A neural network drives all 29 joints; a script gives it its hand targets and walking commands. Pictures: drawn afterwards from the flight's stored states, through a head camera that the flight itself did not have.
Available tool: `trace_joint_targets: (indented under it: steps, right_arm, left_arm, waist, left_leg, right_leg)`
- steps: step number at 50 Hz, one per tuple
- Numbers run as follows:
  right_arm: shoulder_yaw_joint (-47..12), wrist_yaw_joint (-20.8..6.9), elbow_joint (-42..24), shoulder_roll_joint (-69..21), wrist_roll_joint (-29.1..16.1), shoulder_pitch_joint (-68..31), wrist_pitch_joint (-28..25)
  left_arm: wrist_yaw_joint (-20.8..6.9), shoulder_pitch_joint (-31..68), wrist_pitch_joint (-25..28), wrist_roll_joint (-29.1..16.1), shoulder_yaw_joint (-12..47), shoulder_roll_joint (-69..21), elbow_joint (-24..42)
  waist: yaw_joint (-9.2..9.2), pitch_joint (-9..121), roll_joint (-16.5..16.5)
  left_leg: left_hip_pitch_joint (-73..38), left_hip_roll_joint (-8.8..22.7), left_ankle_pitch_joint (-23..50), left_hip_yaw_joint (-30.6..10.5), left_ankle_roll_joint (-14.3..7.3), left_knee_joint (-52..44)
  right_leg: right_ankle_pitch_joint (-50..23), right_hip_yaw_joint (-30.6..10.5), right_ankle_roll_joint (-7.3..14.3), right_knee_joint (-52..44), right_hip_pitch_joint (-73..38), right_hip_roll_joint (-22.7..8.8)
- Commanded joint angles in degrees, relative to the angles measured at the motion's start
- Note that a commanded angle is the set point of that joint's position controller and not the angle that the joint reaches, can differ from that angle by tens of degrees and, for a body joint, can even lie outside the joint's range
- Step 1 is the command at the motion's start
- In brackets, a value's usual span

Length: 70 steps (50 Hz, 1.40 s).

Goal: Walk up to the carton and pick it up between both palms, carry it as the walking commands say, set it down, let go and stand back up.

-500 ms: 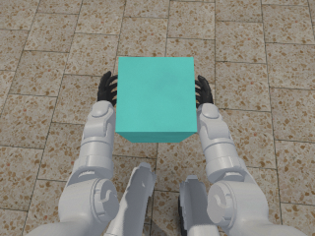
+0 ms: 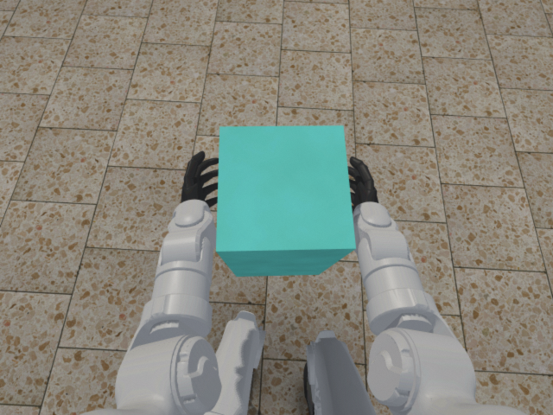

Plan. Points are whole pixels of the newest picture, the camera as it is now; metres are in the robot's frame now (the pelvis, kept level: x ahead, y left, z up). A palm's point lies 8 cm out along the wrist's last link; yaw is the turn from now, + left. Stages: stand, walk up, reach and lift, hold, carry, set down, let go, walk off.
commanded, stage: reach and lift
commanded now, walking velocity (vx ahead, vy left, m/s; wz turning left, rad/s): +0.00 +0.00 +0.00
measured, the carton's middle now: (279, 215) +0.41 +0.05 -0.10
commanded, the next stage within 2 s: none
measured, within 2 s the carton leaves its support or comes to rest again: neither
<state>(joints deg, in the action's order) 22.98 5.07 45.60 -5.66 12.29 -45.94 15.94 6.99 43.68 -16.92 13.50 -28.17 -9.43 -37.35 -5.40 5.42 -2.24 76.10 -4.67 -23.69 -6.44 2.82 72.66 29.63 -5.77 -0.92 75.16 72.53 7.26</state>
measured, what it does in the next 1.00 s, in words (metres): rises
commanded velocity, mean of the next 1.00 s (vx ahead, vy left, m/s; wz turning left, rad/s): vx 0.00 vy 0.00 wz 0.00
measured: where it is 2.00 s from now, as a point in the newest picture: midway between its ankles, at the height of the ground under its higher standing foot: (275, 399)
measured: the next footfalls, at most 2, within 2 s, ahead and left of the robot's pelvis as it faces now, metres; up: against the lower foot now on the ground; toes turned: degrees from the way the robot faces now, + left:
none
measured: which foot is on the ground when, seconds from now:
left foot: down 0.00-1.00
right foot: down 0.00-1.00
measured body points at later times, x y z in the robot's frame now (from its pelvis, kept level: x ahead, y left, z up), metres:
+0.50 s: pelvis +0.02 -0.02 +0.07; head +0.15 -0.01 +0.50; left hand +0.37 +0.17 +0.02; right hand +0.41 -0.08 +0.01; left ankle +0.09 +0.13 -0.60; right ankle +0.05 -0.12 -0.60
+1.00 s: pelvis +0.03 +0.00 +0.12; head +0.12 +0.01 +0.56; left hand +0.37 +0.18 +0.09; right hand +0.41 -0.07 +0.08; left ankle +0.09 +0.13 -0.60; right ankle +0.05 -0.12 -0.60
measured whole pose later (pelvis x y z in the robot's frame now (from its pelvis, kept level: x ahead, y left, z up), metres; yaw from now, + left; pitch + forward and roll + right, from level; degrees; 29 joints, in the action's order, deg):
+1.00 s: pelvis +0.03 +0.00 +0.12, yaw +0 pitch +10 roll +0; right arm 20.4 2.6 36.1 -11.0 14.4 -30.3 19.9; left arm 4.4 26.3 -22.2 15.3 -22.8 -12.6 -26.0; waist -6.1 -1.2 -1.0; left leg 33.4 -3.1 -12.1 -7.1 1.5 35.6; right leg 17.3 -7.9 -0.1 37.8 30.2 4.3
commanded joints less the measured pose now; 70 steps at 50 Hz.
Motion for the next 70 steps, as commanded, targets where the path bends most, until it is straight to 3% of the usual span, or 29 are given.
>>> trace_joint_targets:
  steps: [1, 7, 8, 11, 12, 13, 14, 16, 17, 19, 20, 24, 34, 37, 39, 40, 46, 48, 49, 50, 51, 52, 53, 54, 57, 61, 63, 65, 70]
  right_arm:
    - [-37.6, -11.1, -8.4, -65.1, -8.6, -38.1, -4.8]
    - [-35.7, -9.3, -6.0, -61.4, -5.7, -24.3, -5.9]
    - [-35.7, -9.0, -6.6, -63.6, -5.4, -21.0, -5.7]
    - [-39.0, -8.6, -9.7, -61.0, -7.9, -28.0, -7.7]
    - [-38.8, -8.0, -11.7, -61.0, -7.6, -20.9, -7.9]
    - [-33.5, -7.9, -2.2, -60.2, -5.3, -22.4, -7.5]
    - [-37.7, -8.0, -11.7, -60.3, -6.0, -22.4, -9.0]
    - [-38.0, -7.9, -8.6, -59.9, -6.7, -23.0, -7.8]
    - [-35.8, -8.0, -10.3, -57.2, -4.9, -19.5, -7.6]
    - [-36.2, -8.9, -8.8, -61.7, -4.4, -19.0, -6.8]
    - [-30.0, -8.7, -2.8, -59.5, -1.4, -17.0, -5.3]
    - [-33.3, -9.8, -6.2, -60.6, -4.2, -21.8, -3.8]
    - [-37.1, -12.2, -9.9, -62.0, -6.3, -26.6, -2.0]
    - [-30.5, -13.2, -4.0, -60.0, -3.5, -18.9, 0.3]
    - [-27.7, -14.1, -4.2, -59.0, -1.9, -21.7, 0.6]
    - [-27.0, -14.7, -7.9, -57.5, -1.6, -22.4, 0.3]
    - [-35.8, -16.5, -13.4, -62.2, -7.3, -21.0, 1.3]
    - [-35.4, -16.3, -12.5, -61.6, -5.2, -17.7, 2.4]
    - [-39.7, -16.2, -19.9, -60.2, -8.8, -22.4, 1.9]
    - [-32.9, -15.8, -9.2, -57.8, -4.3, -18.3, 3.9]
    - [-43.8, -15.4, -23.0, -66.2, -8.1, -17.3, 2.8]
    - [-36.5, -15.4, -9.9, -60.4, -5.8, -15.2, 5.3]
    - [-35.6, -15.9, -12.8, -60.1, -4.4, -17.3, 4.1]
    - [-42.6, -15.9, -19.6, -65.0, -8.2, -16.3, 4.0]
    - [-36.2, -15.9, -15.4, -57.4, -5.4, -16.9, 6.3]
    - [-46.8, -15.2, -26.5, -65.3, -11.2, -10.8, 8.0]
    - [-43.8, -15.8, -21.1, -64.2, -10.8, -15.6, 9.4]
    - [-49.5, -14.6, -32.2, -66.2, -15.0, -10.6, 9.0]
    - [-47.7, -14.9, -28.7, -63.0, -13.4, -6.2, 12.6]
  left_arm:
    - [-16.4, 27.7, 2.4, -6.1, 32.7, -56.6, -2.2]
    - [-18.4, 19.8, 2.6, -5.7, 34.4, -55.1, -4.4]
    - [-18.2, 11.9, 2.1, -4.1, 34.3, -56.7, -4.3]
    - [-17.2, 18.2, 4.7, -7.2, 36.0, -53.9, -1.3]
    - [-17.3, 17.3, 4.9, -10.6, 42.1, -56.1, 4.9]
    - [-17.4, 17.4, 4.5, -3.6, 33.2, -48.4, -5.3]
    - [-17.0, 16.7, 5.3, -6.4, 39.2, -55.8, 3.3]
    - [-17.7, 13.3, 4.1, -5.2, 35.5, -53.1, -3.4]
    - [-17.7, 13.7, 3.4, -5.5, 37.6, -54.9, -1.0]
    - [-17.9, 13.3, 3.5, -3.8, 35.2, -53.3, 0.3]
    - [-17.8, 16.5, 2.5, -3.9, 34.1, -54.0, -1.0]
    - [-18.0, 11.5, 0.7, -1.9, 29.4, -51.6, -4.4]
    - [-18.6, 13.3, -2.0, -3.5, 34.9, -55.5, -1.2]
    - [-18.3, 14.7, -4.9, -3.9, 39.3, -60.2, 1.9]
    - [-18.0, 13.9, -5.4, -2.7, 37.0, -59.5, 0.0]
    - [-17.4, 15.0, -5.2, -4.9, 40.5, -64.4, 3.9]
    - [-16.1, 13.7, -4.8, -7.2, 44.3, -62.2, 10.1]
    - [-16.0, 9.4, -6.1, -6.9, 42.2, -64.8, 6.1]
    - [-16.4, 5.9, -6.0, -6.4, 41.1, -63.5, 7.1]
    - [-16.6, 8.4, -7.3, -2.9, 34.6, -58.9, 0.4]
    - [-17.3, 4.4, -6.7, -8.6, 46.2, -66.7, 9.5]
    - [-17.2, 5.8, -8.2, -4.5, 36.7, -59.5, 1.8]
    - [-17.1, 7.0, -8.5, -4.2, 38.4, -61.7, 1.6]
    - [-16.9, 3.3, -8.0, -7.7, 42.4, -64.0, 8.9]
    - [-17.6, 2.4, -11.0, -3.3, 35.5, -60.1, -0.1]
    - [-17.5, -2.1, -11.5, -9.0, 45.4, -63.8, 14.0]
    - [-17.7, 7.6, -12.3, -9.4, 44.5, -62.8, 14.3]
    - [-17.5, -2.8, -13.7, -11.5, 48.0, -63.0, 18.5]
    - [-18.0, -4.5, -17.1, -10.9, 46.7, -61.8, 16.6]
  waist:
    - [-6.63, 53.7, -5.3]
    - [-2.76, 45.8, -4.6]
    - [-3.51, 45.3, 0.2]
    - [-4.22, 41.5, -2.4]
    - [0.31, 49.5, -2.9]
    - [-4.30, 33.4, -0.8]
    - [-1.23, 46.5, 1.4]
    - [-3.42, 41.0, -1.7]
    - [0.37, 39.9, 0.8]
    - [-2.23, 39.2, -1.1]
    - [1.07, 31.3, -1.7]
    - [-5.34, 28.5, -2.4]
    - [-5.49, 30.0, -2.4]
    - [1.68, 26.0, 5.2]
    - [-1.17, 23.6, 6.2]
    - [3.87, 29.5, 5.2]
    - [-2.62, 33.1, 5.7]
    - [0.19, 27.9, -0.3]
    - [-4.03, 34.4, 2.2]
    - [-2.82, 17.3, 1.2]
    - [-0.29, 38.7, -3.6]
    - [-3.25, 18.4, -0.8]
    - [-0.59, 20.0, 1.5]
    - [-3.20, 32.3, -1.9]
    - [-1.15, 15.5, -1.5]
    - [-2.81, 27.2, -0.5]
    - [-1.90, 21.0, -0.1]
    - [-3.62, 28.3, 1.5]
    - [-2.82, 20.1, 3.6]
  left_leg:
    - [-34.0, -4.1, 24.0, 7.5, -1.3, -8.2]
    - [-40.8, -3.7, 31.5, 5.4, -0.8, -11.6]
    - [-45.4, -4.1, 32.7, 6.1, -1.0, -14.5]
    - [-41.5, -3.5, 31.1, 5.4, -0.8, -15.8]
    - [-48.2, -3.6, 36.8, 4.0, -0.4, -16.7]
    - [-40.1, -3.3, 28.6, 4.1, -0.9, -17.5]
    - [-47.6, -4.5, 32.3, 5.2, 0.0, -17.9]
    - [-44.2, -3.7, 29.1, 4.7, -0.6, -19.2]
    - [-47.3, -3.5, 28.2, 4.8, -0.2, -19.9]
    - [-42.8, -4.1, 23.5, 5.4, -0.7, -21.5]
    - [-40.7, -3.0, 18.6, 4.0, -1.3, -22.9]
    - [-42.3, -3.1, 17.1, 6.2, -1.8, -25.4]
    - [-52.4, -2.0, 21.8, 4.6, -1.6, -30.6]
    - [-60.2, -1.2, 16.9, 4.4, 0.2, -34.7]
    - [-59.3, -0.9, 15.7, 4.1, 0.1, -35.9]
    - [-67.3, -0.2, 17.5, 2.6, 0.7, -37.1]
    - [-72.5, -0.2, 35.0, 3.0, 0.3, -38.0]
    - [-71.9, 0.3, 28.5, 1.7, -0.2, -39.1]
    - [-74.0, -0.3, 34.0, 2.6, -0.4, -40.3]
    - [-64.9, -0.1, 26.9, 3.6, -1.1, -40.5]
    - [-80.1, -0.7, 36.2, 2.9, -1.3, -41.4]
    - [-69.8, -0.1, 30.2, 2.4, -1.6, -42.8]
    - [-70.1, -0.5, 26.4, 2.8, -1.0, -43.6]
    - [-78.3, -0.3, 36.2, 2.6, -1.0, -43.1]
    - [-72.8, 0.2, 27.2, 2.4, -1.3, -44.3]
    - [-81.9, -0.3, 43.2, 1.9, -1.0, -45.6]
    - [-78.9, 0.3, 34.9, 1.4, -1.0, -45.7]
    - [-82.9, -0.7, 47.1, 1.4, -0.7, -45.8]
    - [-83.2, -1.2, 41.2, 2.9, -0.3, -48.4]
  right_leg:
    - [-20.7, 2.3, -1.9, -12.9, -26.4, 2.7]
    - [-28.9, 1.1, -1.9, -18.0, -25.8, 1.7]
    - [-28.5, 0.7, -1.8, -20.3, -27.3, 1.3]
    - [-26.7, 0.6, -1.6, -20.8, -27.0, 1.6]
    - [-32.8, 1.8, -1.8, -20.5, -31.9, 2.5]
    - [-24.9, -0.1, -1.4, -22.1, -23.5, 0.9]
    - [-27.5, 1.1, -1.2, -22.5, -31.2, 2.4]
    - [-26.7, 0.2, -1.6, -23.7, -32.3, 1.1]
    - [-24.1, 0.6, -1.2, -25.2, -29.9, 1.3]
    - [-22.7, -0.2, -1.2, -27.5, -33.9, 0.0]
    - [-17.4, 0.3, -0.3, -28.0, -29.3, 0.4]
    - [-16.9, -0.9, -1.2, -31.8, -35.7, -0.7]
    - [-16.7, 0.9, -0.4, -35.6, -38.4, 0.0]
    - [-12.0, 2.6, 1.6, -38.8, -36.4, 0.8]
    - [-11.5, 1.8, 2.1, -39.8, -39.3, 0.0]
    - [-13.7, 2.6, 1.5, -39.2, -38.5, 0.5]
    - [-24.3, 1.2, 1.7, -42.1, -48.4, 0.4]
    - [-20.0, 1.3, 1.9, -43.6, -47.8, -0.1]
    - [-24.4, 0.6, 1.4, -44.1, -52.0, -0.2]
    - [-19.5, 1.1, 1.5, -45.5, -46.6, -0.5]
    - [-30.4, 0.5, 0.3, -45.7, -58.5, 0.4]
    - [-23.0, 0.9, 0.7, -46.3, -48.8, -0.7]
    - [-20.4, 0.6, 1.3, -47.2, -50.8, -0.4]
    - [-29.3, 0.7, 1.0, -47.0, -58.4, 0.2]
    - [-18.5, 1.0, 0.8, -49.0, -48.4, -0.4]
    - [-34.2, -0.5, -0.2, -50.1, -61.1, -0.1]
    - [-25.8, -1.1, 0.5, -50.9, -56.3, -0.5]
    - [-39.0, -1.3, 0.0, -51.4, -65.9, -0.5]
    - [-35.6, -2.6, 0.4, -54.4, -64.9, -1.7]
